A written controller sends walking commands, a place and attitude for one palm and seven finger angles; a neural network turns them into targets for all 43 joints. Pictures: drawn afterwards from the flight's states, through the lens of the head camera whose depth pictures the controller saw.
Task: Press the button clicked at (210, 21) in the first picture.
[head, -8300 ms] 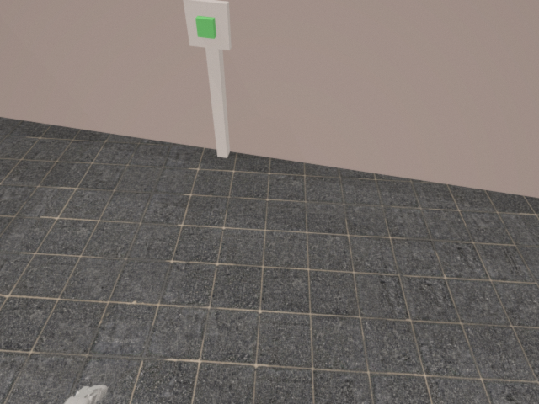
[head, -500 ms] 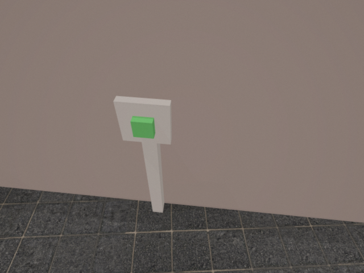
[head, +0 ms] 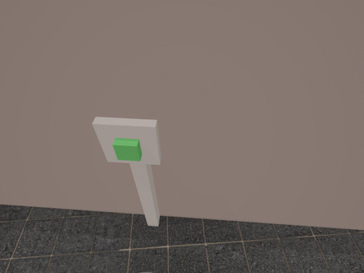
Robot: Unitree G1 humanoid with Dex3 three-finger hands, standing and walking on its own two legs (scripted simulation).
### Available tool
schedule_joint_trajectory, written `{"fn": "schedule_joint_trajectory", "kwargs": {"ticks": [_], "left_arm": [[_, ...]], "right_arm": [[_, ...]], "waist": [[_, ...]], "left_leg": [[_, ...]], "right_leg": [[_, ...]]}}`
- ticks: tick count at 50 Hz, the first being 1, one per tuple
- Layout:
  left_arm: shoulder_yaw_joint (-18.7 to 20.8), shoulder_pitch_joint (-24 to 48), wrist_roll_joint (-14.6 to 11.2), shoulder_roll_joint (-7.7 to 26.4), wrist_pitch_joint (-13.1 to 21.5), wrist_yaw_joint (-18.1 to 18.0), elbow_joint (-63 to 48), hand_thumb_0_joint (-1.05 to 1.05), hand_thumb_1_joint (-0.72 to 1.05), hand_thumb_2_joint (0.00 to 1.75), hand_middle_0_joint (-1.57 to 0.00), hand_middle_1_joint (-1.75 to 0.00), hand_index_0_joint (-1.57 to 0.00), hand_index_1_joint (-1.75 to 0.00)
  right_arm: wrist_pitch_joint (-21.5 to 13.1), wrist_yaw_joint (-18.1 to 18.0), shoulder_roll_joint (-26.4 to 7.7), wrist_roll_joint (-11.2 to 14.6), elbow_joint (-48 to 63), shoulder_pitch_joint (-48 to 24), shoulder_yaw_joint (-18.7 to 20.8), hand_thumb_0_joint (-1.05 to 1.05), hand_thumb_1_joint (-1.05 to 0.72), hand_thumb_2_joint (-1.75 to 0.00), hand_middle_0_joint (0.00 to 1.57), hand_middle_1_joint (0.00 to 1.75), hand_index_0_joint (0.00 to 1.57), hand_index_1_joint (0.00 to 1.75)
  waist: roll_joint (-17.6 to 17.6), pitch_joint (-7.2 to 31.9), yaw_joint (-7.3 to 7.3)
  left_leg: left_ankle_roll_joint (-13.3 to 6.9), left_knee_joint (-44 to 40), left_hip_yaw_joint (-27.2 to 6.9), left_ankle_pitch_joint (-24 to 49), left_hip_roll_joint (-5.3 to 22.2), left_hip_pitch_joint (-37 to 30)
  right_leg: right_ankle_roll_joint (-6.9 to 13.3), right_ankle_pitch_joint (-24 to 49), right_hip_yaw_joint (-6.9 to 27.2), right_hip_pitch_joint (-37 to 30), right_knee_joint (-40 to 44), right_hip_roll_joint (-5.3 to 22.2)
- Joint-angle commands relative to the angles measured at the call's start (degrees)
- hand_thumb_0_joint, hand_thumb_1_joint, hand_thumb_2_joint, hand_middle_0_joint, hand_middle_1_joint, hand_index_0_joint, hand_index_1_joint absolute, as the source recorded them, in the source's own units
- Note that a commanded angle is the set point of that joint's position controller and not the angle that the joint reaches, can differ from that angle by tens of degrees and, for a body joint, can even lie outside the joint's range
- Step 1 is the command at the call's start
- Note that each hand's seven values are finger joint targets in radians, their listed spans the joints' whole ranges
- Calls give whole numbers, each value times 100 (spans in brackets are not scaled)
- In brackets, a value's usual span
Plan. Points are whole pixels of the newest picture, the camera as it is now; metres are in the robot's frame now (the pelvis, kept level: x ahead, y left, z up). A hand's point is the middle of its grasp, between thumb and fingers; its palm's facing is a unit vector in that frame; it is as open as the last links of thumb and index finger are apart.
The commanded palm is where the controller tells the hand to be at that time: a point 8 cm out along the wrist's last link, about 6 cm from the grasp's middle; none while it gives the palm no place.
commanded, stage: come to a stop and stand still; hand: left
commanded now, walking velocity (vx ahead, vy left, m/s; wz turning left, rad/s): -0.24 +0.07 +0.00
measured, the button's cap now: (128, 148) +0.47 +0.20 -0.04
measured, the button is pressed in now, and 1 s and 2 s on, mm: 0 0 0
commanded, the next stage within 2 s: look again from close up in 1.18 s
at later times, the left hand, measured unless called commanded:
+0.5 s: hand out of the picture +0.02 +0.20 -0.17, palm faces +0.01 -0.96 -0.27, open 7.4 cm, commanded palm none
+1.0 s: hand out of the picture -0.08 +0.18 -0.18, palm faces +0.03 -0.99 -0.15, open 7.4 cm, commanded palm none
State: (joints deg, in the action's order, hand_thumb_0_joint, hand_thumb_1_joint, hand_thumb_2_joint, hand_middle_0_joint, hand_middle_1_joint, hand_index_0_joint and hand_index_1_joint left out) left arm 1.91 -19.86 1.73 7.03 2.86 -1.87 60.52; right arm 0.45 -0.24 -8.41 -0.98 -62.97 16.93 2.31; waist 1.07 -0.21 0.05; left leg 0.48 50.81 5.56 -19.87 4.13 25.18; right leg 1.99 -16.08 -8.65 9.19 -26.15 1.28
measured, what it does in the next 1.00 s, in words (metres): steps on the spot: left foot, then right foot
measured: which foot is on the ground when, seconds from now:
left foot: up 0.00-0.08, down 0.10-0.50, up 0.52-0.82, down 0.84-1.00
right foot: down 0.00-0.14, up 0.16-0.48, down 0.50-1.00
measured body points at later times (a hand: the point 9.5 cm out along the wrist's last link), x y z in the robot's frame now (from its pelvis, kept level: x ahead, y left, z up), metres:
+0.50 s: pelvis -0.04 +0.00 -0.01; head -0.03 -0.01 +0.44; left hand +0.02 +0.25 -0.15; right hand +0.03 -0.23 -0.17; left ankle +0.09 +0.11 -0.74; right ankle -0.06 -0.12 -0.74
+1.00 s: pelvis -0.05 +0.02 +0.00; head -0.05 +0.03 +0.45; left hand -0.08 +0.23 -0.17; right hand -0.08 -0.19 -0.16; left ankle -0.06 +0.12 -0.74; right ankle -0.06 -0.11 -0.74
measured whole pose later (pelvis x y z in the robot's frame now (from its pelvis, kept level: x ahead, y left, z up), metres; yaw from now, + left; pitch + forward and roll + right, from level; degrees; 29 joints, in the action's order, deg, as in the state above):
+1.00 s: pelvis -0.05 +0.02 +0.00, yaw -2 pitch -1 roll +1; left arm 1.5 -20.6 1.3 8.0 -0.9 -1.0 64.7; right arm -0.5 -1.7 -6.2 -0.7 -63.8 20.7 0.4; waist -2.3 0.3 0.8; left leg -1.4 25.9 6.0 -15.4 -0.1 10.0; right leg -0.6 -14.9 -3.5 12.6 -28.8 4.0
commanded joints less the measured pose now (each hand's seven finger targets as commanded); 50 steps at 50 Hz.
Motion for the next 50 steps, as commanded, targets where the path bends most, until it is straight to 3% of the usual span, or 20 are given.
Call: {"fn": "schedule_joint_trajectory", "kwargs": {"ticks": [1, 4, 6, 8, 11, 16, 20, 23, 24, 25, 26, 27, 31, 36, 40, 41, 43, 44, 45, 50], "left_arm": [[72, -380, -21, 741, -62, -88, -118, 0, 90, 90, -20, -30, -20, -30], [105, -331, -56, 783, -200, -113, -167, 0, 90, 90, -20, -30, -20, -30], [67, -587, -74, 496, -279, -145, -263, 0, 90, 90, -20, -30, -20, -30], [50, -588, -105, 449, -354, -158, -240, 0, 90, 90, -20, -30, -20, -30], [128, -329, -54, 507, -456, -107, -283, 0, 90, 90, -20, -30, -20, -30], [173, -115, -13, 425, -555, -10, -443, 0, 90, 90, -20, -30, -20, -30], [149, -124, 16, 371, -574, 33, -509, 0, 90, 90, -20, -30, -20, -30], [169, -1059, -9, 427, -496, 35, -151, 0, 90, 90, -20, -30, -20, -30], [184, -1183, 60, 709, -453, 14, -122, 0, 90, 90, -20, -30, -20, -30], [190, -760, 95, 1146, -393, -35, -315, 0, 90, 90, -20, -30, -20, -30], [182, -22, 48, 1247, -398, -64, -604, 0, 90, 90, -20, -30, -20, -30], [203, 519, 26, 1243, -315, -67, -718, 0, 90, 90, -20, -30, -20, -30], [156, 279, -28, 970, -102, 0, -580, 0, 90, 90, -20, -30, -20, -30], [226, -435, 22, 1086, -106, 13, -280, 0, 90, 90, -20, -30, -20, -30], [190, -222, -34, 924, -198, 31, -163, 0, 90, 90, -20, -30, -20, -30], [133, -250, -66, 727, -222, 40, -142, 0, 90, 90, -20, -30, -20, -30], [37, -288, -78, 307, -243, 66, -182, 0, 90, 90, -20, -30, -20, -30], [16, -196, -49, 252, -228, 74, -181, 0, 90, 90, -20, -30, -20, -30], [2, -132, -17, 247, -276, 57, -56, 0, 90, 90, -20, -30, -20, -30], [-76, -551, -89, 330, -201, 21, 380, 0, 90, 90, -20, -30, -20, -30]], "right_arm": [[-74, -49, 68, 84, 260, 105, -69, 0, -90, -90, 20, 30, 20, 30], [-40, -107, -298, 55, 315, 207, 36, 0, -90, -90, 20, 30, 20, 30], [-74, -148, -867, 43, 396, 315, 136, 0, -90, -90, 20, 30, 20, 30], [-65, -229, -978, 53, 408, 180, 148, 0, -90, -90, 20, 30, 20, 30], [-34, -288, -945, 12, 592, -241, 175, 0, -90, -90, 20, 30, 20, 30], [-36, -275, -994, -14, 722, -366, 270, 0, -90, -90, 20, 30, 20, 30], [30, -173, -996, -77, 766, -487, 307, 0, -90, -90, 20, 30, 20, 30], [143, -82, -955, -92, 770, -719, 301, 0, -90, -90, 20, 30, 20, 30], [220, -47, -642, -24, 799, -699, 235, 0, -90, -90, 20, 30, 20, 30], [267, -4, -206, 22, 915, -709, 151, 0, -90, -90, 20, 30, 20, 30], [290, 20, -536, -47, 1018, -878, 236, 0, -90, -90, 20, 30, 20, 30], [288, 70, -542, -67, 886, -608, 243, 0, -90, -90, 20, 30, 20, 30], [143, 127, -477, -72, 501, 40, 209, 0, -90, -90, 20, 30, 20, 30], [37, 85, -402, -43, 630, -167, 150, 0, -90, -90, 20, 30, 20, 30], [-80, -29, -253, 1, 303, 604, 29, 0, -90, -90, 20, 30, 20, 30], [-130, -73, -387, 5, 217, 847, 18, 0, -90, -90, 20, 30, 20, 30], [-146, -151, -937, -12, 209, 935, 76, 0, -90, -90, 20, 30, 20, 30], [-121, -167, -970, -20, 259, 704, 76, 0, -90, -90, 20, 30, 20, 30], [-154, -180, -827, -11, 187, 540, 35, 0, -90, -90, 20, 30, 20, 30], [-230, -251, -435, 47, 21, 557, -118, 0, -90, -90, 20, 30, 20, 30]], "waist": [[-776, -292, 40], [-685, -141, -60], [580, 321, -22], [1525, 415, -48], [1034, 310, -35], [435, 696, -71], [868, 436, -94], [504, 291, 311], [-549, 17, 355], [-1963, -360, 217], [-1537, -876, 142], [-1179, -759, -119], [-858, -809, -140], [-798, -630, 256], [-697, -439, 3], [-173, -277, -62], [1058, -288, 5], [811, -462, 87], [1331, -523, 80], [112, -186, 152]], "left_leg": [[106, -1421, 126, 644, -196, -490], [56, -2384, 29, 2250, -66, -1337], [-489, -2364, -917, 5531, 1116, -2317], [-1142, -2861, -1356, 6426, 1667, -2170], [-1330, -2926, -1196, 5243, 1675, -1667], [-1178, -3070, -1022, 3609, 1517, -1724], [-943, -3660, -1145, 664, 1322, -966], [-387, -3632, -843, -1375, 786, 150], [-42, -2664, -320, -1535, 157, 600], [207, -1234, -50, -892, -331, 797], [134, -428, -442, -580, -133, 505], [94, 55, -533, -170, -123, 176], [110, 246, -285, 540, -118, 342], [95, -1004, -157, -115, -95, 133], [-4, -2795, -63, 502, -247, -1586], [-86, -3059, -401, 647, -15, -2019], [-599, -3855, -1765, 6, 1186, -1590], [-675, -3961, -1762, -276, 1189, -1054], [-620, -4128, -1599, -201, 993, -975], [-338, -3137, -683, 2356, 414, -1378]], "right_leg": [[551, 3912, 657, 14, 473, 1137], [278, 3308, 665, 268, -189, 968], [-198, 1099, 359, 875, -751, 441], [-305, -1647, 546, 959, -2202, 61], [-264, -1642, 946, 1245, -3275, 90], [-387, -1094, 891, 1518, -3386, 31], [-296, -1212, 533, 826, -1950, 85], [-145, -508, 198, -704, -32, -90], [37, -1343, 926, -573, 1068, 448], [508, -3165, 2776, 440, 2245, 1726], [725, -3291, 2939, 1640, 2543, 2113], [661, -2971, 2648, 1877, 2492, 1913], [364, -935, 1566, 873, 1854, 1263], [672, -843, 1837, 85, 1662, 1553], [385, -620, 1355, 793, 921, 1026], [192, -546, 1143, 1095, 467, 749], [-164, -546, 369, 1239, -463, 217], [-190, -468, 372, 967, -453, 189], [-202, -397, 355, 860, -576, 235], [-139, 1265, 734, -3, 264, 461]]}}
